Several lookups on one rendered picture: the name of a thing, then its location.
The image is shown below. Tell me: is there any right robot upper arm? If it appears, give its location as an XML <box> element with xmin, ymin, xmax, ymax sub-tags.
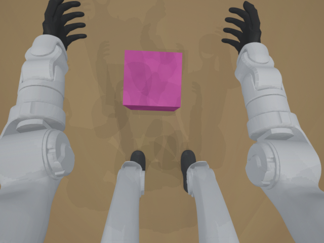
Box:
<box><xmin>245</xmin><ymin>139</ymin><xmax>324</xmax><ymax>243</ymax></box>

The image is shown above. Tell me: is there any right robot forearm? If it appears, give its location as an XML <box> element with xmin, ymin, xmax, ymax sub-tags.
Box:
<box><xmin>234</xmin><ymin>42</ymin><xmax>321</xmax><ymax>175</ymax></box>

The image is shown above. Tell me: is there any left robot forearm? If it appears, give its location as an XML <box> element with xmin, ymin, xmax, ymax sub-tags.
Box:
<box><xmin>0</xmin><ymin>34</ymin><xmax>68</xmax><ymax>139</ymax></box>

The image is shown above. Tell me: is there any left robot upper arm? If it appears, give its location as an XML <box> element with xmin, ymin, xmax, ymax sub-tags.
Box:
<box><xmin>0</xmin><ymin>128</ymin><xmax>75</xmax><ymax>243</ymax></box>

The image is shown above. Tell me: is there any right robot shin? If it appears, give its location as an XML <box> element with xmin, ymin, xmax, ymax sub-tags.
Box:
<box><xmin>187</xmin><ymin>161</ymin><xmax>215</xmax><ymax>175</ymax></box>

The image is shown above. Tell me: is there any carton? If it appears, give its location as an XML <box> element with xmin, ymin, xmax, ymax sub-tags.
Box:
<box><xmin>123</xmin><ymin>50</ymin><xmax>182</xmax><ymax>111</ymax></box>

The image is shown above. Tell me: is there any robot left hand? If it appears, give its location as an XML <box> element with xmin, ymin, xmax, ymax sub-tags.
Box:
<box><xmin>43</xmin><ymin>0</ymin><xmax>87</xmax><ymax>51</ymax></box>

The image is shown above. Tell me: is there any robot right hand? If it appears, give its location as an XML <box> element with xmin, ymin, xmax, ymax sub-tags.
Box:
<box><xmin>221</xmin><ymin>1</ymin><xmax>261</xmax><ymax>55</ymax></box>

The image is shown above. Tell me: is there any robot left foot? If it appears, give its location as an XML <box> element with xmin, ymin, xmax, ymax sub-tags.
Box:
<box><xmin>130</xmin><ymin>150</ymin><xmax>145</xmax><ymax>171</ymax></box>

